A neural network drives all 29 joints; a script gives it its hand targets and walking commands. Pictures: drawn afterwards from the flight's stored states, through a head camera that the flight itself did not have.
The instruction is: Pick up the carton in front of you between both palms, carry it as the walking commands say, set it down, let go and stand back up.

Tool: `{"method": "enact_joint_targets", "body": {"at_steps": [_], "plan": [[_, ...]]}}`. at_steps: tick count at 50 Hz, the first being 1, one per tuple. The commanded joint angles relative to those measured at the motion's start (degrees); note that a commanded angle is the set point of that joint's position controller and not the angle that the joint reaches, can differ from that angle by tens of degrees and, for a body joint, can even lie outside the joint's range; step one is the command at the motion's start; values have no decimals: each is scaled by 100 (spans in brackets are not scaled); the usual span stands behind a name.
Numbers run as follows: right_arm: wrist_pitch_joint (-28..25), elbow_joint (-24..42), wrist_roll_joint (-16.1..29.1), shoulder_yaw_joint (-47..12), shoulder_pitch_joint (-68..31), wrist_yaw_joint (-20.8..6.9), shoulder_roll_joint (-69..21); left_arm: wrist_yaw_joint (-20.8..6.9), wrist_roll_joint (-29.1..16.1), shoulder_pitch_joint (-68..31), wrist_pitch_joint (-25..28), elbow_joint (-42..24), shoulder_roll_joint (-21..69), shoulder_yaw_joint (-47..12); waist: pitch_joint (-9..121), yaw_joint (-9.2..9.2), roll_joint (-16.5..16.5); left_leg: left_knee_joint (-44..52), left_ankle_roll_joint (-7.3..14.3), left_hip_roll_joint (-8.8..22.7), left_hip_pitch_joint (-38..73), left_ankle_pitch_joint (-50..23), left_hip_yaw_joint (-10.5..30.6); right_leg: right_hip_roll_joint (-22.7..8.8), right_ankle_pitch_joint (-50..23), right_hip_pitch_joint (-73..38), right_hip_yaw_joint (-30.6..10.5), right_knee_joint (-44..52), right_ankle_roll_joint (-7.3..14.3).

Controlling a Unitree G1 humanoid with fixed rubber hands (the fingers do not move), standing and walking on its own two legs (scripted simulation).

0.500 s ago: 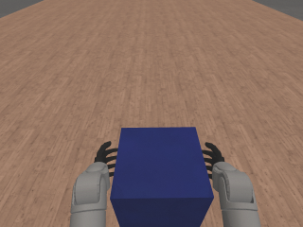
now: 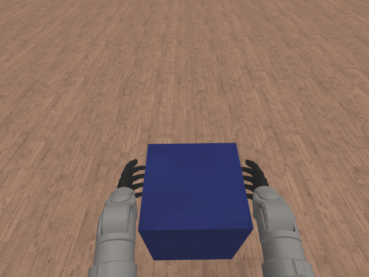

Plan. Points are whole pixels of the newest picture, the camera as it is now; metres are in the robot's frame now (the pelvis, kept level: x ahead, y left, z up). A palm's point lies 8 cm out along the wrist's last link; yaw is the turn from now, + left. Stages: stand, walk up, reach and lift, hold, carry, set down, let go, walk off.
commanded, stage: carry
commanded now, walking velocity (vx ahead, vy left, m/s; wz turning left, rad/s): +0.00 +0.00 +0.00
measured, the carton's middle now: (192, 205) +0.31 +0.00 -0.04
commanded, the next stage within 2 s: none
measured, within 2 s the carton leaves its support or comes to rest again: neither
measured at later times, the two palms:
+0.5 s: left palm (123, 153) +0.40 +0.17 +0.06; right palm (242, 146) +0.41 -0.13 +0.06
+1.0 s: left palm (147, 107) +0.63 +0.14 +0.03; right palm (236, 107) +0.63 -0.16 +0.02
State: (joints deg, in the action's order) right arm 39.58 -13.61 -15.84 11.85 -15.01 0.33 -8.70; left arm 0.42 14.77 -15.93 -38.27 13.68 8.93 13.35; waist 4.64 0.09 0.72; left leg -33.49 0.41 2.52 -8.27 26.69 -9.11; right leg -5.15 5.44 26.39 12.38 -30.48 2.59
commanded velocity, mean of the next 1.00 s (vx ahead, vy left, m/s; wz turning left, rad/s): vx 0.30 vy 0.00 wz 0.00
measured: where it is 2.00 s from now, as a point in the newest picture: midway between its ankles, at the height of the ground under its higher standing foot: (190, 255)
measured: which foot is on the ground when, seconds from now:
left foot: down 0.00-0.28, up 0.30-0.44, down 0.46-0.84, up 0.86-1.00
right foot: down 0.00-0.48, up 0.50-0.80, down 0.82-1.00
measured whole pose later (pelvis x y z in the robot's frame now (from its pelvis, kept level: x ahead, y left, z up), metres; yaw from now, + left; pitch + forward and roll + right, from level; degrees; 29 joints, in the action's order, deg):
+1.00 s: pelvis +0.34 -0.01 +0.02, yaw +0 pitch +4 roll +0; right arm 40.4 -6.3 -12.6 8.3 -9.7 2.1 -7.7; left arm 1.8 11.8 -11.4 -38.8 7.8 8.0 9.1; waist -0.7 0.6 1.2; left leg -34.8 -2.6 3.3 -15.9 27.3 -5.3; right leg -2.3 6.7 19.3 13.4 -22.1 3.7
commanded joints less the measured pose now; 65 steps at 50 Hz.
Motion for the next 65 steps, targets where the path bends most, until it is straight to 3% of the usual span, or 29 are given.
{"method": "enact_joint_targets", "body": {"at_steps": [1,4,6,8,11,12,14,15,16,18,23,24,25,26,27,29,33,37,39,40,41,42,43,44,47,50,54,57,65], "plan": [[-141,600,1556,-3415,-2641,-1203,-5236,-1299,-1524,-2311,1,-413,5266,-3431,1703,-14,-25,509,55,555,-453,-2123,396,-448,-1544,-1776,-586,3,14],[-6,748,1546,-3439,-2541,-1178,-5092,-1283,-1577,-2234,-127,-575,5136,-3436,1357,-8,246,1509,169,815,-580,290,623,-262,998,-1580,-270,289,-179],[-24,906,1572,-3399,-2850,-1139,-5018,-1265,-1565,-2542,-106,-701,5054,-3409,627,-80,550,2272,469,1202,-667,1189,1172,60,1302,-897,41,0,-350],[-59,1040,1642,-3413,-3068,-1100,-4997,-1246,-1597,-2795,-53,-684,5040,-3422,240,-93,576,2266,581,1305,-540,659,1246,50,1112,-580,-15,-182,-298],[-21,761,1549,-3360,-2722,-1083,-4890,-1236,-1533,-2394,-65,-335,5003,-3303,925,29,299,1119,346,944,-53,-1509,402,13,1072,-1518,52,430,-158],[-1,665,1511,-3341,-2605,-1095,-4861,-1234,-1486,-2227,-76,-242,4968,-3242,1250,103,-26,418,125,710,-538,-2083,33,-297,1036,-2437,-460,617,31],[20,722,1536,-3398,-2645,-1141,-4913,-1215,-1426,-2028,-96,-176,4956,-3137,1615,189,-1338,-1081,-225,75,-1889,-973,-162,-1387,900,-3735,-2537,1502,771],[24,808,1586,-3457,-2684,-1162,-4923,-1197,-1433,-1996,-133,-264,5013,-3198,1570,215,-1466,-1395,-246,-80,-2620,461,-16,-1786,907,-4092,-3168,1774,1115],[14,867,1610,-3506,-2624,-1182,-4926,-1191,-1471,-1981,-169,-370,5080,-3306,1590,164,-951,-1522,-163,144,-2586,691,382,-1965,848,-3761,-3221,1825,1180],[-25,1007,1691,-3474,-2634,-1211,-5008,-1206,-1580,-2125,-157,-699,5144,-3533,1627,151,-463,-922,-70,232,-2260,676,468,-1825,1176,-3197,-2544,1906,857],[27,1151,1707,-3405,-2248,-1134,-4888,-1187,-1790,-2297,-206,-1189,5061,-3935,1732,-15,-498,1538,63,118,709,-1240,-213,-795,2437,-1234,-460,1530,-159],[54,1039,1624,-3320,-2093,-1117,-4811,-1179,-1717,-2248,-241,-1096,5016,-3897,1696,-64,-10,1919,136,600,1187,-672,365,-434,2357,-663,20,876,-431],[88,865,1513,-3175,-1993,-1106,-4728,-1170,-1617,-2297,-288,-939,5021,-3797,1523,-207,1248,2660,487,1643,1388,902,2171,6,2173,142,187,-460,-611],[80,795,1417,-2978,-2076,-1109,-4669,-1178,-1535,-2487,-281,-810,4896,-3665,825,-245,1521,2713,967,2190,1523,697,3101,105,2343,1146,-244,-1198,-451],[64,736,1345,-2891,-2158,-1107,-4598,-1182,-1464,-2397,-241,-636,4860,-3519,528,-218,966,2494,1206,2328,1772,-455,3053,-22,2421,1766,-591,-1753,-336],[-4,813,1540,-3131,-2560,-1101,-4706,-1145,-1424,-2171,-191,-432,4867,-3373,701,-167,416,2253,961,2018,2428,-2222,2351,-141,2063,2336,-741,-2271,-269],[-36,1338,1996,-3826,-2931,-1156,-4916,-1070,-1636,-2088,-196,-752,5145,-3703,1010,-194,622,1832,643,1509,2540,-4384,1040,58,1159,1777,-359,-1419,-322],[87,1142,1860,-3678,-2225,-1193,-4754,-1029,-1518,-1705,-316,-891,4973,-3727,1002,-156,1151,1291,290,1090,1700,-6096,-65,541,242,275,206,-153,-298],[99,996,1738,-3507,-1960,-1188,-4700,-1054,-1479,-1541,-306,-889,4890,-3697,1267,-14,1047,442,12,863,1209,-6585,-543,848,-971,-1169,601,712,-279],[76,999,1697,-3466,-1888,-1174,-4699,-1080,-1486,-1594,-279,-969,4892,-3694,1511,46,862,-131,-166,760,610,-6051,-611,637,-1717,-2241,465,1064,-240],[48,1099,1660,-3465,-1941,-1151,-4648,-1107,-1488,-1678,-252,-1017,4889,-3688,1861,138,370,-893,-342,600,-449,-4495,-453,-120,-3046,-3512,-373,855,-69],[34,1166,1663,-3525,-2021,-1152,-4676,-1115,-1493,-1672,-236,-913,4777,-3610,2159,132,-755,-1868,-462,113,-1409,-1203,-221,-1321,-6261,-4399,-1788,316,459],[26,1277,1807,-3733,-2021,-1142,-4735,-1101,-1577,-1689,-230,-990,4803,-3664,2390,153,-990,-2435,-477,-132,-1755,645,311,-1835,-6748,-4662,-2240,392,1125],[10,1322,1823,-3736,-1960,-1130,-4628,-1103,-1662,-1561,-193,-866,4875,-3706,2551,114,-675,-2608,-390,-7,-1682,670,567,-1978,-5364,-4439,-2339,702,1288],[-207,1416,1849,-3964,-2255,-1142,-4914,-1189,-1654,-1562,90,-891,5096,-3705,2082,47,-826,-616,-269,286,-1183,580,710,-1284,-3237,-3212,-1362,1189,563],[-394,1421,1795,-3962,-2273,-1109,-4965,-1241,-1757,-1808,270,-902,5198,-3859,2182,18,-766,955,-280,69,-348,-769,281,-980,-1522,-2805,-1020,1181,385],[-341,1376,1800,-3952,-2354,-1124,-4976,-1238,-1765,-2154,209,-908,5178,-3953,2054,5,-45,1052,-76,851,410,-3504,697,-432,-709,-1906,-512,667,-103],[-181,1083,1786,-3783,-2346,-1097,-4866,-1188,-1702,-2066,59,-750,5003,-3809,1941,-18,132,679,-115,905,486,-4479,554,-455,-1758,-1913,-588,240,-133],[152,621,1471,-3215,-2152,-1115,-4656,-1140,-1440,-1813,-306,-526,4761,-3378,1740,-7,139,387,-134,694,455,-5705,379,-305,-2511,-1776,-459,-171,-285]]}}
